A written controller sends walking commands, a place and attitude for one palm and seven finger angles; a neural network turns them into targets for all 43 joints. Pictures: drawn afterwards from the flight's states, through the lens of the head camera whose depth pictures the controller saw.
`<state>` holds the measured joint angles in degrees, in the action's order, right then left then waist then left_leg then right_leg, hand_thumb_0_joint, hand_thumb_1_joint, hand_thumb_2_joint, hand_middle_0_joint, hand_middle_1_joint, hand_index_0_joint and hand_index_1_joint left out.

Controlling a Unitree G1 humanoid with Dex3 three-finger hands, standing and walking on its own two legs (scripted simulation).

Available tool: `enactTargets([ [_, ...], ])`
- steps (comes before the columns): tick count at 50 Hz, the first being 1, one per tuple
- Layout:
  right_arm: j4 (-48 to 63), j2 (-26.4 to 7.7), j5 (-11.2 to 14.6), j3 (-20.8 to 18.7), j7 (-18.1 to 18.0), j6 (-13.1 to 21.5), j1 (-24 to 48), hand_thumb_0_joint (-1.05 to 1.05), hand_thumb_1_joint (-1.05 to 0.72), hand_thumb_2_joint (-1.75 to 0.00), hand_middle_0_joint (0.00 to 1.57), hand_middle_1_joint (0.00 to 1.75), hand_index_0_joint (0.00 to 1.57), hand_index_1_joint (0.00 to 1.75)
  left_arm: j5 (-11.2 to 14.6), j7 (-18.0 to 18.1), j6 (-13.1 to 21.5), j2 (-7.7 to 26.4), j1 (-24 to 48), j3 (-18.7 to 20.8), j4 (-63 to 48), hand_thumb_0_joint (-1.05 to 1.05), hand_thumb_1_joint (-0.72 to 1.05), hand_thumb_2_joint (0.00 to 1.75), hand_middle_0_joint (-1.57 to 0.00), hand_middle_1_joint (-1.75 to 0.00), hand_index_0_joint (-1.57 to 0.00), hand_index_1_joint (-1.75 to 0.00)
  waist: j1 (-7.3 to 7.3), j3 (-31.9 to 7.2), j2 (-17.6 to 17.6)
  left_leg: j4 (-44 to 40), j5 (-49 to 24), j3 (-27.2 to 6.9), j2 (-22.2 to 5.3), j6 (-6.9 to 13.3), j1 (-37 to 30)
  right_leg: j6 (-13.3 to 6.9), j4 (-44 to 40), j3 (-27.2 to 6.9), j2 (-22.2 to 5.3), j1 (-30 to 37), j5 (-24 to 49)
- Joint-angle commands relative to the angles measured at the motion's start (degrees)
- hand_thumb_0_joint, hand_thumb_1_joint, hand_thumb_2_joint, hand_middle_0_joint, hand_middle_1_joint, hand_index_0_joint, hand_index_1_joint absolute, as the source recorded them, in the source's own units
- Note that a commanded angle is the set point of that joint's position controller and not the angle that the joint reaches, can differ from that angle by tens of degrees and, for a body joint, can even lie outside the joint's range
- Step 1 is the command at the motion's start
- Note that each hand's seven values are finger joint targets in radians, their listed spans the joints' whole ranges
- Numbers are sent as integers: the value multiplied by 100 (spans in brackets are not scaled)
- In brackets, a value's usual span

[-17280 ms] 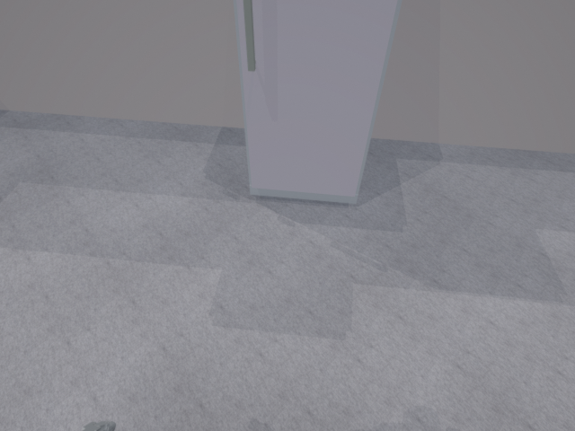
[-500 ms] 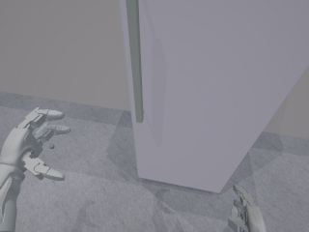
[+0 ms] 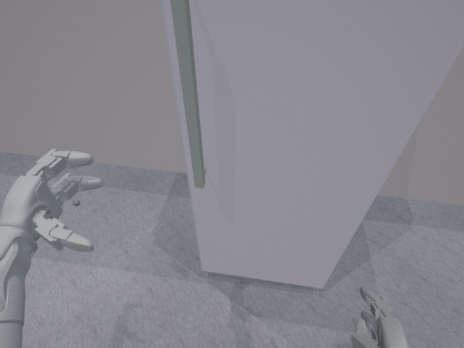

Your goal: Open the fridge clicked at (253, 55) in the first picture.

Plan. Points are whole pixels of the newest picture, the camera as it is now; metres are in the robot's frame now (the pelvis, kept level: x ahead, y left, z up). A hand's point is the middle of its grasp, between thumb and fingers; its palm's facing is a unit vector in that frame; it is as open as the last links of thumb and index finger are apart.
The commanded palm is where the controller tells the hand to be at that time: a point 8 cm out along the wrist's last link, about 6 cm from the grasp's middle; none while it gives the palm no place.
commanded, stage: raise the hand to about handle height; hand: left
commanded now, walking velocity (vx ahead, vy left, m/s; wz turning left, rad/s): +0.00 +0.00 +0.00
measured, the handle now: (194, 105) +0.53 +0.14 +0.16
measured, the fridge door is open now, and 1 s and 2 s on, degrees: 0 0 0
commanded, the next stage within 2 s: move the hooked fingers beside the handle in 0.22 s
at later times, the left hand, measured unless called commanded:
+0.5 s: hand (74, 197) +0.28 +0.28 +0.14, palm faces +0.06 -1.00 -0.02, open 14.0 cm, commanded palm +0.26 +0.32 +0.15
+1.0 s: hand (118, 168) +0.35 +0.24 +0.14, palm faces +0.01 -1.00 -0.02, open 14.0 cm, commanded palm +0.33 +0.29 +0.15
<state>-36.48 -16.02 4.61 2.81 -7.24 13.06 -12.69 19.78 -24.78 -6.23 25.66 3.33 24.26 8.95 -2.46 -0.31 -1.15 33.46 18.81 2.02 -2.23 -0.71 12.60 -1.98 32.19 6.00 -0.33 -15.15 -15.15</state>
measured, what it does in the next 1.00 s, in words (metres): stands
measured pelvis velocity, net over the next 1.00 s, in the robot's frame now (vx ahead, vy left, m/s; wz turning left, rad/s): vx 0.01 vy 0.00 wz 0.00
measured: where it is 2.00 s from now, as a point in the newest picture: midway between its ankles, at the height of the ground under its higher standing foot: outside the picture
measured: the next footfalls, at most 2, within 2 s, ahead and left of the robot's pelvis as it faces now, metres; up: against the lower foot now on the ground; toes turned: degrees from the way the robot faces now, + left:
none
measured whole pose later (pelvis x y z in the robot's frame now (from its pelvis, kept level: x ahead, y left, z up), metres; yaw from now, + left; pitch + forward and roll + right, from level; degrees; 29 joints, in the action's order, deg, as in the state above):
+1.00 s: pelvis +0.01 +0.00 +0.00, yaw +0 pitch +0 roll +0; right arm -38.1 -15.3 4.4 2.7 -7.3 10.3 -14.0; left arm 14.9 -19.8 -5.6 23.4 18.6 18.6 21.5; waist -0.6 -1.1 -0.8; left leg 32.1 18.3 2.1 -1.8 -0.5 14.2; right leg -1.8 31.3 5.7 -0.6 -16.9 -14.7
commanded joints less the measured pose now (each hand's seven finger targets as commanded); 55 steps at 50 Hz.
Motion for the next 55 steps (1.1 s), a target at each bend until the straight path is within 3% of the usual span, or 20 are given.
enactTargets([
  [1, 903, -734, 0, -261, -64, 367, 786, 0, -90, -90, 20, 30, 20, 30, 104, 134, 506, 1716, 1696, 672, -1341, 0, -50, 30, -30, -120, -30, -120, -45, -915, -303, -489, -1017, -255, 211, 131, 127, 123, -585, -631, -54, 674, 609],
  [7, 933, -693, 6, -220, -84, 383, 832, 0, -90, -90, 20, 30, 20, 30, 77, 94, 431, 1609, 1718, 546, -1382, 0, -50, 30, -30, -120, -30, -120, -57, -948, -498, -600, -1093, -289, 224, 137, 34, 107, -593, -533, -16, 723, 771],
  [9, 901, -692, 16, -212, -89, 377, 768, 0, -90, -90, 20, 30, 20, 30, 108, 56, 379, 1480, 1575, 475, -1094, 0, -50, 30, -30, -120, -30, -120, -24, -762, -220, -634, -964, -299, 225, 137, 127, 130, -631, -485, 19, 624, 660],
  [12, 932, -701, 9, -222, -79, 377, 811, 0, -90, -90, 20, 30, 20, 30, 84, 33, 368, 1607, 1745, 530, -1290, 0, -50, 30, -30, -120, -30, -120, -46, -957, -370, -642, -1086, -311, 223, 142, 0, 112, -606, -480, 9, 691, 783],
  [16, 883, -742, -3, -234, -68, 356, 774, 0, -90, -90, 20, 30, 20, 30, 123, 9, 348, 1627, 1591, 589, -1119, 0, -50, 30, -30, -120, -30, -120, -44, -918, -242, -607, -1167, -303, 212, 140, 9, 98, -597, -486, 20, 703, 905],
  [18, 889, -685, 19, -203, -74, 351, 788, 0, -90, -90, 20, 30, 20, 30, 105, 15, 344, 1382, 1916, 333, -1067, 0, -50, 30, -30, -120, -30, -120, 37, -809, -185, -661, -1087, -324, 214, 134, 45, 113, -611, -437, 34, 594, 825],
  [22, 786, -727, 26, -212, -119, 312, 762, 0, -90, -90, 20, 30, 20, 30, 4, 73, 379, 1468, 2671, 204, -839, 0, -50, 30, -30, -120, -30, -120, 141, -789, -341, -638, -801, -332, 220, 126, 84, 114, -690, -503, 0, 414, 417],
  [23, 783, -688, 31, -197, -128, 317, 761, 0, -90, -90, 20, 30, 20, 30, -16, 95, 414, 1273, 2804, 17, -768, 0, -50, 30, -30, -120, -30, -120, 180, -750, -346, -657, -769, -353, 226, 124, 36, 103, -680, -453, 24, 358, 394],
  [25, 773, -718, 14, -220, -143, 316, 721, 0, -90, -90, 20, 30, 20, 30, -51, 126, 469, 1412, 2816, 122, -652, 0, -50, 30, -30, -120, -30, -120, 138, -963, -266, -646, -822, -358, 238, 135, -5, 95, -646, -443, 30, 440, 474],
  [27, 799, -706, -10, -212, -127, 320, 750, 0, -90, -90, 20, 30, 20, 30, -105, 145, 514, 1487, 2953, 137, -764, 0, -50, 30, -30, -120, -30, -120, 76, -1237, -463, -627, -1032, -359, 237, 131, -66, 69, -574, -458, -6, 590, 705],
  [29, 774, -684, 3, -203, -117, 297, 711, 0, -90, -90, 20, 30, 20, 30, -114, 168, 502, 1287, 2904, 3, -508, 0, -50, 30, -30, -120, -30, -120, 104, -1102, -301, -660, -1042, -359, 232, 114, 1, 67, -548, -381, 26, 561, 780],
  [31, 783, -737, -13, -230, -90, 277, 686, 0, -90, -90, 20, 30, 20, 30, -136, 206, 472, 1485, 2714, 203, -385, 0, -50, 30, -30, -120, -30, -120, 14, -1181, -275, -616, -1204, -331, 227, 124, 25, 49, -503, -407, 13, 665, 960],
  [33, 836, -660, 7, -211, -71, 253, 704, 0, -90, -90, 20, 30, 20, 30, -165, 231, 422, 1154, 2920, -110, -451, 0, -50, 30, -30, -120, -30, -120, 76, -1167, -329, -667, -1175, -321, 230, 113, 24, 61, -499, -362, 17, 592, 963],
  [36, 778, -750, -13, -256, -63, 183, 612, 0, -90, -90, 20, 30, 20, 30, -219, 343, 384, 1516, 2977, 206, -231, 0, -50, 30, -30, -120, -30, -120, 40, -1171, -208, -616, -1204, -286, 217, 117, 110, 54, -493, -405, 14, 631, 998],
  [38, 847, -666, 5, -247, -44, 175, 617, 0, -90, -90, 20, 30, 20, 30, -236, 381, 383, 1107, 3084, -116, -335, 0, -50, 30, -30, -120, -30, -120, 103, -1231, -256, -640, -1312, -274, 219, 111, 32, 63, -465, -360, 24, 605, 1139],
  [42, 773, -732, -26, -292, -41, 119, 505, 0, -90, -90, 20, 30, 20, 30, -292, 477, 447, 1356, 3309, 67, -228, 0, -50, 30, -30, -120, -30, -120, 114, -1410, -100, -591, -1394, -255, 209, 134, 50, 76, -444, -414, 14, 653, 1301],
  [45, 755, -697, -10, -292, -40, 74, 454, 0, -90, -90, 20, 30, 20, 30, -313, 477, 450, 1113, 3435, -158, -93, 0, -50, 30, -30, -120, -30, -120, 172, -1346, -206, -574, -1440, -239, 226, 122, 47, 70, -425, -400, 32, 600, 1395],
  [51, 652, -745, -27, -325, -41, -25, 350, 0, -90, -90, 20, 30, 20, 30, -411, 586, 527, 1313, 3956, -115, 206, 0, -50, 30, -30, -120, -30, -120, 244, -1454, -133, -492, -1346, -202, 227, 143, 129, 77, -420, -482, 10, 579, 1347],
  [53, 682, -709, -31, -319, -24, -40, 329, 0, -90, -90, 20, 30, 20, 30, -407, 597, 567, 1110, 4049, -276, 237, 0, -50, 30, -30, -120, -30, -120, 258, -1587, -154, -494, -1448, -209, 234, 145, 95, 80, -382, -478, 7, 628, 1519],
  [55, 658, -746, -31, -337, -14, -83, 260, 0, -90, -90, 20, 30, 20, 30, -424, 607, 578, 1318, 3964, -75, 424, 0, -50, 30, -30, -120, -30, -120, 219, -1629, -79, -478, -1559, -204, 234, 142, 152, 74, -335, -465, 15, 699, 1689],
])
